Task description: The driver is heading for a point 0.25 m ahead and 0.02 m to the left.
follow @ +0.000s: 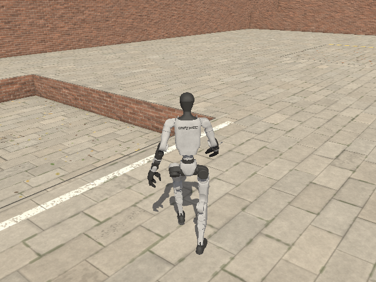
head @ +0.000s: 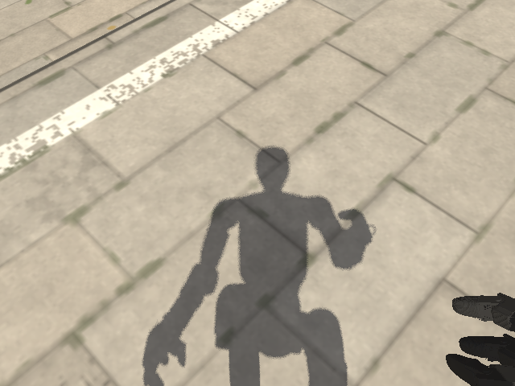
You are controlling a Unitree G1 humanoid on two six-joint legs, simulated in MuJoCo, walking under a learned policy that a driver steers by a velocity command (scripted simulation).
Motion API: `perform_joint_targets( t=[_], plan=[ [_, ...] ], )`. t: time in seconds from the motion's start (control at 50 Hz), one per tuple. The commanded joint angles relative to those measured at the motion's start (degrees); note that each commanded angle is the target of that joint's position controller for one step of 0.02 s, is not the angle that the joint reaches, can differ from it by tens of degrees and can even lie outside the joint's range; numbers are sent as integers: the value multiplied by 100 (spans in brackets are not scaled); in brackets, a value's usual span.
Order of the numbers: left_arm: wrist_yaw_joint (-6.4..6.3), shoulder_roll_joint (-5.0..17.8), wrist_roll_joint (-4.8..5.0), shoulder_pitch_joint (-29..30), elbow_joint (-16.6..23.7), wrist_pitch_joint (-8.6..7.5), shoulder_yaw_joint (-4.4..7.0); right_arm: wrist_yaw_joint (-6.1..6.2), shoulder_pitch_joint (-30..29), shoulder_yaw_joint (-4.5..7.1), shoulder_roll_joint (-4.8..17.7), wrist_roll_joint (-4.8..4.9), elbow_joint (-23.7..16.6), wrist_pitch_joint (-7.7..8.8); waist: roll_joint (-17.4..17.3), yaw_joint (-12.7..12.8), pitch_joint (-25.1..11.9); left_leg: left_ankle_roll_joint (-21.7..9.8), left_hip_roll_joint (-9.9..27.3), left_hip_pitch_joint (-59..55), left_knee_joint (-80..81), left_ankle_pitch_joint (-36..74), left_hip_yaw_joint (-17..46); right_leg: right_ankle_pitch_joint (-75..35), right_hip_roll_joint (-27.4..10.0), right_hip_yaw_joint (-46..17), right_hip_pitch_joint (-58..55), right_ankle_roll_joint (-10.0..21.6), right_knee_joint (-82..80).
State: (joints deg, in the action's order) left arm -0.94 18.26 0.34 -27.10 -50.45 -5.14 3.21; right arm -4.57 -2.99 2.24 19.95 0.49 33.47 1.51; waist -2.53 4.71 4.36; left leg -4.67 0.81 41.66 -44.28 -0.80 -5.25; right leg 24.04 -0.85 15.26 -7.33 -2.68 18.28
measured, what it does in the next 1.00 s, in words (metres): walks ahead: left foot, then right foot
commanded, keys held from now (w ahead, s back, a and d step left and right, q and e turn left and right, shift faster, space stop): q+shift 0.02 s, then shift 0.98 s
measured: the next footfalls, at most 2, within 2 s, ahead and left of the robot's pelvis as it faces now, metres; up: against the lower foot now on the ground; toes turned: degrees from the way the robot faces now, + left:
left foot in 0.06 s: +0.27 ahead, +0.04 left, +0.00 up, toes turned +6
right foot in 0.52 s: +0.39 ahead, -0.17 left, +0.00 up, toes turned +15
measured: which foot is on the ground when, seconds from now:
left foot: up 0.00-0.04, down 0.06-1.00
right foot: down 0.00-0.06, up 0.08-0.50, down 0.52-1.00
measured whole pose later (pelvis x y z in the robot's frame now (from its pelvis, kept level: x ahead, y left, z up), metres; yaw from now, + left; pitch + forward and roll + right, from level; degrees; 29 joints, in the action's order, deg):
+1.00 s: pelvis +0.31 -0.08 +0.01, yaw +14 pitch -1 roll +0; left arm -0.4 12.8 -0.6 -7.7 -41.9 -1.1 2.3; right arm 1.9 12.0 2.3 12.8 -0.2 48.1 -1.9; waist 1.0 -0.1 1.8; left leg -0.2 -2.7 9.5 -31.8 -21.1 7.3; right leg 14.6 1.5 -0.3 16.2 1.1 31.9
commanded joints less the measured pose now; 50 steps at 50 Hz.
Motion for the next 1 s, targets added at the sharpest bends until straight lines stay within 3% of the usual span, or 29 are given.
perform_joint_targets(
  t=[0.02,0.04,0.06,0.08,0.1,0.12,0.14,0.16,0.18,0.2,0.22,0.28,0.36,0.46,0.5,0.52,0.54,0.56,0.58,0.6,0.66,0.78,1.0],
  plan=[
    [-248,1602,213,1582,1127,-80,432,31,1779,334,731,222,154,70,1034,-1424,-842,-160,-566,-3222,564,308,-130,-7334,-1032,-353,1463,266,1321],
    [-247,1377,229,1566,1176,-38,388,109,2633,520,1000,140,387,-20,811,-1758,-1269,-405,-579,-4439,812,731,162,-6672,-978,-476,1881,200,2591],
    [-181,763,207,1256,1105,-35,239,239,2683,549,1006,140,498,-98,-106,-1530,-1038,-628,-209,-5333,1362,1354,837,-1928,-380,-588,2991,-69,4217],
    [-103,140,-178,871,1287,-69,27,363,2206,509,1380,-48,187,-88,-1763,-926,-1248,-1123,668,-5884,787,5058,2176,1660,343,-804,4088,-178,6679],
    [-13,587,14,110,1432,-134,-5,319,2020,448,1320,-371,-200,22,-1282,-799,-3217,-2393,2099,-6858,1532,4186,4468,1490,429,-2186,4724,-156,7673],
    [-24,1087,92,563,1384,-123,88,278,1572,451,1133,-249,-392,30,38,-874,-3093,-2237,1865,-6128,1998,2682,4440,858,163,-2374,4499,-73,7278],
    [-69,1075,109,888,1452,-66,116,254,1237,398,915,-50,-369,82,552,-646,-2158,-1968,1545,-5193,2193,1828,3963,501,-32,-2235,4675,-80,6758],
    [-153,965,36,930,1362,23,104,260,1077,336,723,67,-326,133,934,-453,-1695,-1715,1333,-4387,2255,1698,3686,273,-254,-2224,4507,-147,6417],
    [-205,971,28,867,1328,107,128,277,949,313,676,54,-276,148,864,-293,-1338,-1607,1208,-3640,2297,2129,3301,164,-355,-2197,4238,-193,6124],
    [-221,978,14,860,1335,183,145,297,946,305,650,-23,-192,149,679,-208,-1146,-1514,1083,-3029,2346,2509,2991,146,-441,-2154,3923,-214,5878],
    [-230,842,-17,909,1364,215,125,324,1011,281,561,-37,-68,158,513,-195,-1072,-1464,974,-2700,2331,2884,2710,164,-486,-2079,3812,-239,5593],
    [-259,422,-100,1193,1458,244,27,459,1240,257,508,-41,202,118,286,-304,-1308,-1347,717,-2690,2216,3653,2119,-342,-371,-1897,3875,-341,4877],
    [-211,227,-76,1657,1543,311,-26,580,1119,195,321,-12,326,-97,1,-407,-1407,-955,377,-2763,2103,2815,1687,-1380,-292,-1813,3616,-404,3571],
    [-96,276,-14,2113,1651,307,-7,553,1244,138,174,-80,495,-183,-367,-623,-1085,-911,628,-2840,1900,1585,2094,-1307,-160,-1839,3078,-241,2204],
    [-36,193,-57,1949,1594,247,1,533,1165,73,28,-21,541,-176,-392,-418,-978,-692,547,-2762,1598,1100,2196,-1855,-72,-1756,2411,-14,980],
    [-27,274,-136,1903,1591,207,11,524,1381,28,-113,-47,609,-132,-248,-418,-930,-390,337,-2587,1503,502,2199,-3050,-302,-2000,1876,149,452],
    [-54,685,-232,1898,1672,194,80,505,1904,10,-208,-189,652,-61,487,-745,-1160,-45,-94,-2250,1074,-711,1921,-5086,-1083,-2611,1180,485,826],
    [-55,536,-273,1945,1602,236,62,518,2293,49,-124,-118,802,-38,1237,-888,-1358,267,-378,-2055,876,-2033,1449,-5236,-1474,-2986,1040,1166,925],
    [-34,230,-203,1955,1528,260,3,525,2059,56,11,-131,777,-75,1341,-780,-1358,455,-191,-2329,989,-2037,1303,-4396,-1523,-3226,1380,1385,746],
    [1,122,-150,2057,1514,276,-27,536,1787,84,64,-118,748,-145,1156,-709,-1210,501,-148,-2495,1172,-1758,1271,-3640,-1221,-3009,1604,1200,706],
    [56,245,-105,2134,1530,265,27,541,1509,99,14,-125,790,-349,681,-561,-801,347,-171,-2563,1548,-1134,1382,-2263,-586,-2357,1897,642,826],
    [29,81,-93,2006,1440,269,31,583,1456,117,-75,-81,914,-285,433,-450,-888,287,-79,-2645,1565,-542,1495,-2830,-391,-2144,1564,608,1090],
    [40,19,-86,2115,1187,329,66,685,1546,146,-112,-72,1235,-269,251,-464,-625,358,-22,-2789,1727,-586,1516,-2318,-234,-2056,1665,585,959]
  ],
)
